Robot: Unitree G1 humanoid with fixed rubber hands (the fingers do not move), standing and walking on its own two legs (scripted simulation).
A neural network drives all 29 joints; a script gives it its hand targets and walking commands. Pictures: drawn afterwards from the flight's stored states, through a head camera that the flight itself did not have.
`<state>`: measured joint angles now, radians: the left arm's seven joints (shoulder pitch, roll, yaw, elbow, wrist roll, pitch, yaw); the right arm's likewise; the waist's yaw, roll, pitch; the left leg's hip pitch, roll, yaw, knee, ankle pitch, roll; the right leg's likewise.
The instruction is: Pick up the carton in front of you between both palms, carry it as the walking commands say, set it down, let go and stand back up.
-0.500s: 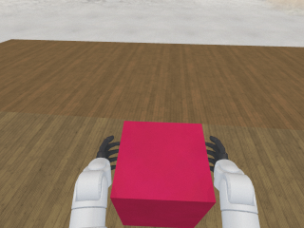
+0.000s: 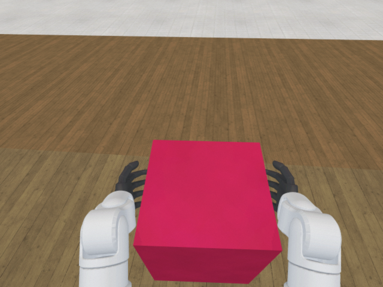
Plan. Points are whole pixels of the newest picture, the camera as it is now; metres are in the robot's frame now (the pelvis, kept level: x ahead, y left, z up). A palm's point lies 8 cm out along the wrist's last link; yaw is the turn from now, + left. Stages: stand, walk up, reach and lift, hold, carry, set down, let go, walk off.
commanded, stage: carry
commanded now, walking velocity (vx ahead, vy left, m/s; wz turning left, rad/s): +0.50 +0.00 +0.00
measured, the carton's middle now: (203, 216) +0.28 -0.01 +0.03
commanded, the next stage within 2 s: none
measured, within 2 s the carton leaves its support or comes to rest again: neither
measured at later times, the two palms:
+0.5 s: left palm (142, 110) +0.60 +0.16 +0.07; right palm (244, 110) +0.58 -0.14 +0.07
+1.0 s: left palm (163, 54) +0.93 +0.12 +0.09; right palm (239, 53) +0.94 -0.18 +0.08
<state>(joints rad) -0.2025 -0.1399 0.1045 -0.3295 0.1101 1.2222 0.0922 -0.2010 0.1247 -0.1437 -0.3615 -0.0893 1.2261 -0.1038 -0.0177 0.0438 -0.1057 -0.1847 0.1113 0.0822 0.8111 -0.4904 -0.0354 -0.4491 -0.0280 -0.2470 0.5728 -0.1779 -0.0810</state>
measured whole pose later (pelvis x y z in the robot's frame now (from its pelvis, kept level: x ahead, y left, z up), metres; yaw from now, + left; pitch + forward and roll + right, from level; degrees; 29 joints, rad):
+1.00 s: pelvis +0.67 -0.03 +0.00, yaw +1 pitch +3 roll -1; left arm -0.17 -0.14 0.09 -0.33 0.11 1.22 0.09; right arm -0.17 0.13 -0.13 -0.36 -0.12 1.21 -0.09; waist 0.02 0.03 -0.05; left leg -0.22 0.07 0.06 1.07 -0.44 0.00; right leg -0.44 -0.03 -0.25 0.55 -0.17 -0.10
